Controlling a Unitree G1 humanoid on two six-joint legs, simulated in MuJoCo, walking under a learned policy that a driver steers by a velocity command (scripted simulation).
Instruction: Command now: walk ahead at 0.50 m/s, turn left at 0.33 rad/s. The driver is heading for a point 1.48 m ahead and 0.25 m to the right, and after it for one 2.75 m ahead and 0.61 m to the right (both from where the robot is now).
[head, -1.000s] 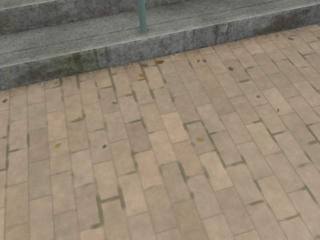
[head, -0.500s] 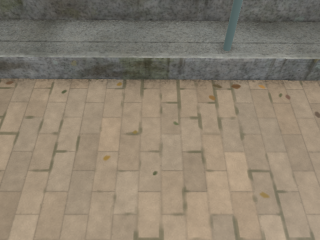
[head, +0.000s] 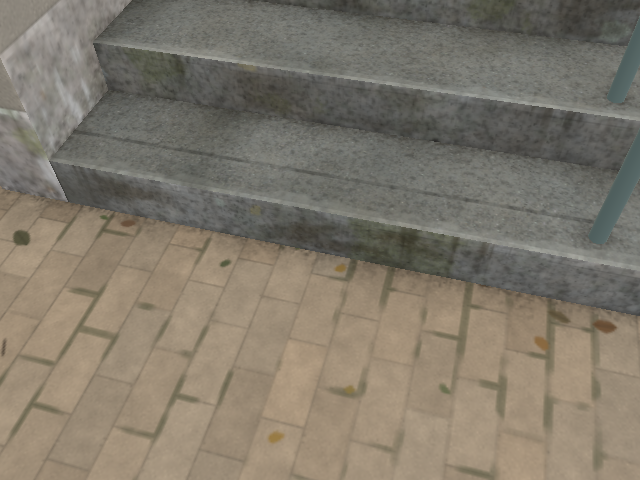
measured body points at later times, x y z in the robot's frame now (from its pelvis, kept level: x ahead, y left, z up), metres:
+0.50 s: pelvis +0.24 +0.06 +0.01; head +0.27 +0.08 +0.45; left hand +0.29 +0.35 -0.13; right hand +0.43 -0.18 -0.08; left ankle +0.29 +0.16 -0.73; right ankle +0.16 -0.10 -0.64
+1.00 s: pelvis +0.51 +0.02 +0.00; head +0.54 +0.01 +0.45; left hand +0.67 +0.29 -0.09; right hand +0.57 -0.25 -0.13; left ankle +0.37 +0.16 -0.65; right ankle +0.58 -0.07 -0.73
